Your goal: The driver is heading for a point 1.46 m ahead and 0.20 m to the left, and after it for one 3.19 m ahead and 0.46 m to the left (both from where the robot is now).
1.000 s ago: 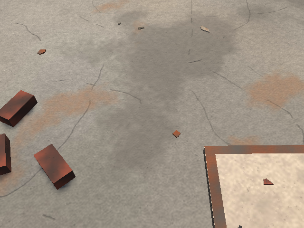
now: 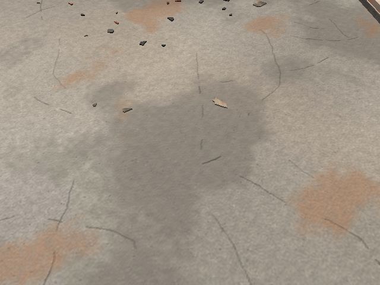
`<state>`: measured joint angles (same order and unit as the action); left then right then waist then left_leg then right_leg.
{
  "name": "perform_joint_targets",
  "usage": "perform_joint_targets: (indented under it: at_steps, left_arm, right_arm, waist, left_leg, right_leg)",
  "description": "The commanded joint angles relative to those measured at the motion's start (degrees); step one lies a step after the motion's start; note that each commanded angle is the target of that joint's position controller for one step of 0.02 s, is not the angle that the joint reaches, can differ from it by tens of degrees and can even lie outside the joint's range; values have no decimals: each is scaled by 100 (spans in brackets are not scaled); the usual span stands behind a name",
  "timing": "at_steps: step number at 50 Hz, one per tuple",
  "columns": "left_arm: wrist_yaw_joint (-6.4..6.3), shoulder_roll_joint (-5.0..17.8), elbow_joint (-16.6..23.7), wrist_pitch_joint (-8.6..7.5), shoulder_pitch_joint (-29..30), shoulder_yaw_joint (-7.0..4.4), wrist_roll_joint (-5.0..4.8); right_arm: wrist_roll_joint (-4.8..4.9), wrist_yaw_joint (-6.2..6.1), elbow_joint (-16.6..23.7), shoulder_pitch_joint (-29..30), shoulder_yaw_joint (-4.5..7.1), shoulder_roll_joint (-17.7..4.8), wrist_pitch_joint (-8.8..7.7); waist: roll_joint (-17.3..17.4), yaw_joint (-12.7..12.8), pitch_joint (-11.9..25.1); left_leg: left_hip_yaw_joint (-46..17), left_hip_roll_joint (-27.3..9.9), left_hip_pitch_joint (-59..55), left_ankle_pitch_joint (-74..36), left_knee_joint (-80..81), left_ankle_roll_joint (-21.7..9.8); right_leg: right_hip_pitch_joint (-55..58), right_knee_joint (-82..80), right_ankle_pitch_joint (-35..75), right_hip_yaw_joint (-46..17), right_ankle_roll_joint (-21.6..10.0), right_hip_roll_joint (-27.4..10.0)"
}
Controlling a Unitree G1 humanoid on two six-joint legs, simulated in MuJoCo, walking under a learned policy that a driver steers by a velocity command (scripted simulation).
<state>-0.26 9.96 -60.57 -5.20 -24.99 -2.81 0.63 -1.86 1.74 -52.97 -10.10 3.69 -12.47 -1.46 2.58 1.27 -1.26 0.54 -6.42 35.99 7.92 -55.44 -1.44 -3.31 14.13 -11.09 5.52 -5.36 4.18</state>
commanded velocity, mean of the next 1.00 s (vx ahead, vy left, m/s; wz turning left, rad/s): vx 0.50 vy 0.00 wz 0.00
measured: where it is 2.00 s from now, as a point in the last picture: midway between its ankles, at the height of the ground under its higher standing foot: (197, 161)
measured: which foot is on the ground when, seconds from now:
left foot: up 0.00-0.24, down 0.26-0.84, up 0.86-1.00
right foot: down 0.00-0.26, up 0.28-0.82, down 0.84-1.00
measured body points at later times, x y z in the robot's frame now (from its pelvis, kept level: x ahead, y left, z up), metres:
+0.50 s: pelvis +0.27 +0.07 +0.00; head +0.29 +0.08 +0.45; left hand +0.34 +0.32 -0.15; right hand +0.27 -0.18 -0.14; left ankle +0.27 +0.12 -0.75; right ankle +0.28 -0.08 -0.65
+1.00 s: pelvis +0.55 +0.03 -0.01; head +0.57 +0.02 +0.44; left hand +0.61 +0.28 -0.14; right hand +0.57 -0.22 -0.16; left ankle +0.46 +0.15 -0.66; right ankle +0.59 -0.03 -0.75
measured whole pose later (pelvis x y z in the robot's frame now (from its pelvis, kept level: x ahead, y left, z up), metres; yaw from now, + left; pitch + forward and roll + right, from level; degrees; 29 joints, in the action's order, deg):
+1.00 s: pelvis +0.55 +0.03 -0.01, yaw +1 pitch -1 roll +0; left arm 0.2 12.3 -56.2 -4.3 -13.1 -3.4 0.8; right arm -1.4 0.4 -56.7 -17.4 3.0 -12.0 -3.8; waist 1.4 -0.7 -3.1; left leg 0.2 -1.6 21.9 18.1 -65.1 -4.7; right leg -14.1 23.3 -9.1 6.5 -5.9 3.3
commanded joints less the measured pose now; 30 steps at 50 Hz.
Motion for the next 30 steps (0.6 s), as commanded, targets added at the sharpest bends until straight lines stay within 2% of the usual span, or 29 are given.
perform_joint_targets:
  at_steps: [1, 6, 9, 11, 12, 13, 14, 15, 16, 17, 18, 20, 21, 23, 26, 28, 30]
  left_arm:
    - [-13, 650, 246, -80, -195, -74, -3]
    - [-51, 669, 113, -64, -649, -62, 41]
    - [-99, 744, 61, -47, -638, -87, 78]
    - [-116, 851, 71, -43, -438, -115, 92]
    - [-116, 919, 65, -24, -355, -137, 103]
    - [-104, 903, 86, 1, -256, -131, 71]
    - [-68, 650, 249, 0, -324, -51, -6]
    - [4, 73, 314, 1, -988, 38, -231]
    - [-17, 651, 332, 26, -384, -104, -72]
    - [9, 703, 519, -4, 147, -136, -46]
    - [27, 618, 544, -30, 341, -125, -44]
    - [88, 384, 485, 111, 165, -102, 101]
    - [112, 307, 458, 175, 94, -98, 123]
    - [141, 305, 549, 257, 341, -105, 143]
    - [160, 410, 816, 329, 1141, -96, 175]
    - [179, 482, 966, 315, 1609, -103, 114]
    - [197, 398, 1089, 290, 1983, -54, 76]
  right_arm:
    - [40, 20, 378, 396, -18, -132, -21]
    - [56, 13, 661, 1136, -73, -130, -59]
    - [54, 1, 772, 1217, -57, -191, -119]
    - [55, -46, 668, 766, 1, -272, -179]
    - [42, -90, 458, 104, 67, -369, -220]
    - [-15, -142, 91, -962, 148, -499, -280]
    - [-163, -194, -93, -1922, 279, -995, -325]
    - [-149, -147, -122, -2019, 385, -1493, -290]
    - [39, -118, -19, -1359, 334, -1199, -215]
    - [84, -115, 82, -760, 212, -811, -220]
    - [61, -93, 74, -524, 120, -504, -260]
    - [100, -138, -75, -520, 14, -214, -332]
    - [92, -151, -180, -723, 5, -211, -378]
    - [118, -164, -316, -955, 14, -338, -433]
    - [124, -171, -387, -1321, 23, -475, -449]
    - [146, -173, -438, -1528, -15, -416, -464]
    - [143, -176, -472, -1646, -45, -385, -473]
  waist:
    - [-595, -35, -420]
    - [-678, 195, -564]
    - [-697, 137, -598]
    - [-762, -110, -366]
    - [-751, -385, -20]
    - [-574, -819, 531]
    - [25, -1072, 1274]
    - [1454, -709, 1827]
    - [369, -600, 1284]
    - [45, -414, 490]
    - [-216, -270, 170]
    - [21, 32, 10]
    - [115, 57, 22]
    - [54, 139, -95]
    - [-51, -30, -278]
    - [-83, -115, -392]
    - [-8, -191, -446]
  left_leg:
    - [167, 5, 366, -513, 778, 92]
    - [375, 185, 309, -727, 1752, -75]
    - [430, 299, 95, -328, 2141, -291]
    - [577, 579, -728, 105, 2386, -488]
    - [660, 786, -1484, 215, 2547, -597]
    - [659, 829, -2815, -31, 2853, -726]
    - [-756, -438, -4332, 517, 2959, -993]
    - [-3701, -1908, -5514, 950, 3929, -1804]
    - [-3621, -1555, -4929, 1533, 4175, -1594]
    - [-2665, -1380, -4054, 1324, 4221, -1403]
    - [-2071, -1125, -3416, 646, 4417, -1234]
    - [-1241, -696, -2750, 6, 4617, -960]
    - [-1135, -660, -2646, -348, 4642, -1020]
    - [-910, -594, -2680, -704, 4692, -1031]
    - [-749, -614, -2990, -973, 4864, -1031]
    - [-549, -463, -3136, -1320, 4912, -964]
    - [-287, -269, -3134, -1717, 4904, -869]
  right_leg:
    - [-59, -770, 1581, -970, -599, -1500]
    - [604, -626, 2162, -779, -580, -1636]
    - [1006, -338, 2817, -718, -541, -1793]
    - [1053, 292, 4250, -570, -417, -1786]
    - [1026, 1072, 4870, -477, -346, -1699]
    - [537, 2291, 4559, -256, -235, -1441]
    - [-724, 4042, 2457, -54, -125, -1113]
    - [-2686, 6116, -1927, -94, 90, 89]
    - [-3241, 6553, -1558, -892, -35, -289]
    - [-3370, 6373, -984, -849, -70, -557]
    - [-3149, 6028, -596, -829, -81, -753]
    - [-2649, 5580, -354, -784, 6, -956]
    - [-2545, 5618, -366, -712, 60, -935]
    - [-2910, 5523, -319, -673, 144, -1006]
    - [-3699, 5097, 92, -532, 289, -1185]
    - [-3963, 4525, 575, -449, 375, -1209]
    - [-3777, 3745, 944, -279, 435, -1104]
